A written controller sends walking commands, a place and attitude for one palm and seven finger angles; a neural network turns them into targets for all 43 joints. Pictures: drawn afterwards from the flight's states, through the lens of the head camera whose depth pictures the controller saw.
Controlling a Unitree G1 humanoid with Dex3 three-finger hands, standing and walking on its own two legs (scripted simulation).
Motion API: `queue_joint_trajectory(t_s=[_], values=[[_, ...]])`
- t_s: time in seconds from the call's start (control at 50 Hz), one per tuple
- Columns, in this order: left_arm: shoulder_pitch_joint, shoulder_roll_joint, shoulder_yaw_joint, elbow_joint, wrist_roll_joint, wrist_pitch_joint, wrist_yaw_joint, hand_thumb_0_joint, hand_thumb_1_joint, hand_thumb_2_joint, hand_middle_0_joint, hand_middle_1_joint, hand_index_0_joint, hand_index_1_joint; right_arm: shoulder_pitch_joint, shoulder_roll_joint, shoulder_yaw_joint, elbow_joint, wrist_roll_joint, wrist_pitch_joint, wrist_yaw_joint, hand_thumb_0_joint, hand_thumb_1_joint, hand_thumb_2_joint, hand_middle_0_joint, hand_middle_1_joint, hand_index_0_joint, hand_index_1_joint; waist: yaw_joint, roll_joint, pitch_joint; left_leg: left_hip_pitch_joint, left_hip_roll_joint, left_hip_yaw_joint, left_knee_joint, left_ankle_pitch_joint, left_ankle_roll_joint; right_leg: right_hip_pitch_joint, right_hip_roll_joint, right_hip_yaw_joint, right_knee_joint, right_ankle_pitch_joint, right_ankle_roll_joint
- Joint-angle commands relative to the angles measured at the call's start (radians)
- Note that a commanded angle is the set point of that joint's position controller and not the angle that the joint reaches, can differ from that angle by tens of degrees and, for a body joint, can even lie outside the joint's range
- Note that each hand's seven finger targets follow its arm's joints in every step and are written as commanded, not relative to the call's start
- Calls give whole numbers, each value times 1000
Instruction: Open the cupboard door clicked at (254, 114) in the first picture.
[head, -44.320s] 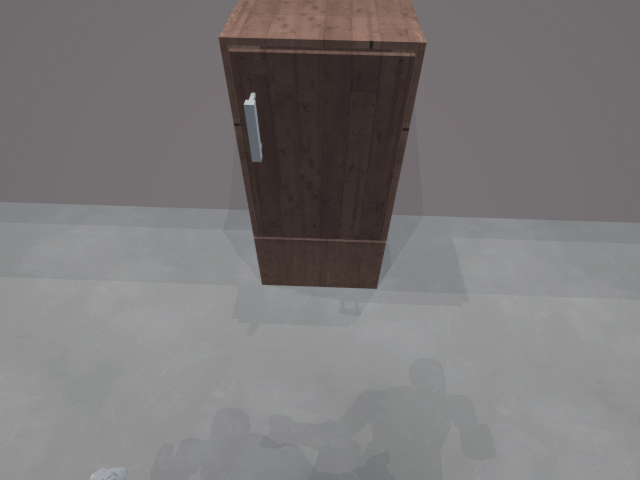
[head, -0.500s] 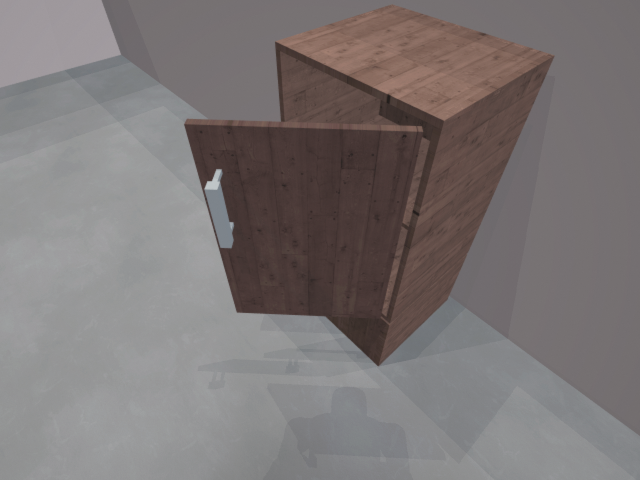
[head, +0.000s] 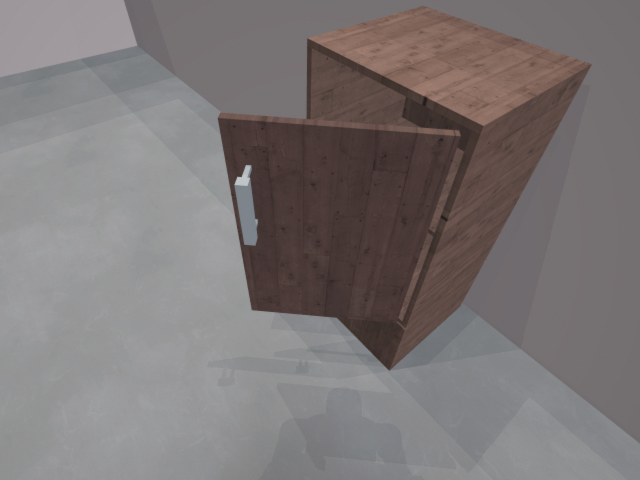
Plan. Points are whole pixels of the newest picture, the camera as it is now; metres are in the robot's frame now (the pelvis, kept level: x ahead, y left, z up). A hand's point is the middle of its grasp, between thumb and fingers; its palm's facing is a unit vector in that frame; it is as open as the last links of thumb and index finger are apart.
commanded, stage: look again from close up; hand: left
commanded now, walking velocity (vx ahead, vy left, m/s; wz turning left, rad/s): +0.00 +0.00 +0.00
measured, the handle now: (249, 206) +0.59 +0.18 -0.04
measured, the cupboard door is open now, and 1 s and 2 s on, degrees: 45 45 45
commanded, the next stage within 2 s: shuffle to correct the standing spot in 0.22 s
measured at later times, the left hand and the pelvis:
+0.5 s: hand out of the picture +0.00 +0.19 -0.17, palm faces -0.02 -0.98 -0.19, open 7.4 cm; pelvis +0.01 +0.01 +0.00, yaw -1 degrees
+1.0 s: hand out of the picture +0.08 +0.18 -0.18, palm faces +0.01 -0.98 -0.22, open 7.4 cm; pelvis +0.04 +0.00 +0.00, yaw -2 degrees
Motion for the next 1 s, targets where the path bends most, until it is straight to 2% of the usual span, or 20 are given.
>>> queue_joint_trajectory(t_s=[0.0,0.18,0.3,0.4,0.48,0.54,0.58,0.6,0.64,0.66,0.68,0.7,0.72,0.74,0.76,0.78,0.82,0.88,0.94,0.98], values=[[60,99,18,-50,-4,-5,3,0,900,900,-200,-300,-200,-300,32,-103,-10,-51,-5,-15,4,0,-900,-900,200,300,200,300,1,52,65,-19,101,-138,-218,26,35,-63,-35,32,-73,38,-53],[32,142,16,-61,-5,-5,-3,0,900,900,-200,-300,-200,-300,11,-130,-10,-45,-3,-20,8,0,-900,-900,200,300,200,300,3,-4,34,28,92,-122,-227,96,35,-45,-59,42,-101,94,-43],[24,155,17,-53,-6,-5,-4,0,900,900,-200,-300,-200,-300,4,-136,-10,-28,-1,-22,9,0,-900,-900,200,300,200,300,2,9,13,58,92,-108,-229,120,30,-40,-66,50,-110,107,-40],[54,131,17,-41,5,3,-17,0,900,900,-200,-300,-200,-300,19,-144,-21,-14,-10,-4,15,0,-900,-900,200,300,200,300,-2,42,81,-7,126,-170,-309,-294,56,-105,-26,9,-51,-125,-56],[102,127,23,-31,5,-8,-25,0,900,900,-200,-300,-200,-300,9,-131,-28,-25,-10,-5,18,0,-900,-900,200,300,200,300,15,21,97,-62,106,-142,-243,-299,61,-90,-39,54,-80,-150,-78],[135,155,33,-14,-1,-21,-22,0,900,900,-200,-300,-200,-300,3,-81,-18,-39,-8,-18,20,0,-900,-900,200,300,200,300,16,-138,90,-122,17,-2,-34,-135,27,-30,-121,195,-178,-136,-125],[172,178,48,-3,-2,-27,-15,0,900,900,-200,-300,-200,-300,-17,-53,-13,-49,-9,-26,24,0,-900,-900,200,300,200,300,24,-208,87,-195,-9,72,95,-108,13,36,-201,267,-207,-3,-166],[179,172,50,-1,-1,-30,-11,0,900,900,-200,-300,-200,-300,-31,-46,-12,-54,-11,-29,23,0,-900,-900,200,300,200,300,25,-199,92,-188,-3,73,98,-98,9,39,-214,262,-188,138,-177],[136,147,42,-4,0,-26,-6,0,900,900,-200,-300,-200,-300,19,-35,-3,-21,-3,-35,16,0,-900,-900,200,300,200,300,-8,-116,65,-20,19,59,-41,77,7,-11,-152,138,-82,379,-136],[126,123,38,-8,1,-24,-4,0,900,900,-200,-300,-200,-300,70,-53,-5,12,0,-40,9,0,-900,-900,200,300,200,300,-22,-19,30,109,54,16,-67,341,19,-44,-81,58,16,489,-90],[113,106,30,-10,-3,-24,2,0,900,900,-200,-300,-200,-300,141,-91,-10,47,1,-43,-2,0,-900,-900,200,300,200,300,-40,104,-32,248,119,-51,-51,704,52,-102,-48,-1,116,457,-52],[102,95,24,-12,-14,-22,10,0,900,900,-200,-300,-200,-300,175,-119,-13,62,4,-40,-17,0,-900,-900,200,300,200,300,-40,197,-69,323,192,-119,-64,1015,101,-139,-20,-30,156,254,-25],[82,88,22,-16,-22,-17,17,0,900,900,-200,-300,-200,-300,156,-120,-14,65,9,-35,-23,0,-900,-900,200,300,200,300,-27,211,-48,338,240,-148,-94,1184,133,-179,-16,-11,155,-44,-20],[60,93,26,-22,-21,-10,15,0,900,900,-200,-300,-200,-300,121,-135,-19,54,7,-30,-26,0,-900,-900,200,300,200,300,-21,180,-2,321,242,-137,-111,1157,143,-191,-23,-6,126,-122,-22],[47,99,29,-29,-17,-8,13,0,900,900,-200,-300,-200,-300,93,-134,-22,42,7,-27,-28,0,-900,-900,200,300,200,300,-13,138,30,312,226,-119,-112,1127,134,-184,-25,-10,61,-83,-23],[74,96,33,-22,-14,-6,13,0,900,900,-200,-300,-200,-300,60,-127,-24,30,8,-23,-30,0,-900,-900,200,300,200,300,7,114,10,293,204,-92,-92,1047,110,-135,-34,-13,-15,42,-24],[109,113,40,-18,-10,-6,15,0,900,900,-200,-300,-200,-300,37,-96,-28,4,12,-18,-29,0,-900,-900,200,300,200,300,13,38,-50,186,140,-39,-67,781,45,-2,-87,35,-16,485,-40],[106,146,53,-41,-3,-3,17,0,900,900,-200,-300,-200,-300,21,-88,-43,-21,3,0,-24,0,-900,-900,200,300,200,300,11,-92,-68,92,83,13,-13,519,10,51,-151,74,51,822,-70],[54,154,54,-83,-3,9,15,0,900,900,-200,-300,-200,-300,10,-71,-43,-36,1,9,-16,0,-900,-900,200,300,200,300,3,-104,-87,86,66,16,-9,371,-2,5,-171,91,43,711,-102],[11,139,50,-110,-4,15,14,0,900,900,-200,-300,-200,-300,7,-75,-38,-36,-4,5,-12,0,-900,-900,200,300,200,300,-3,-34,-87,123,98,-19,-72,447,13,-39,-117,57,53,519,-69]])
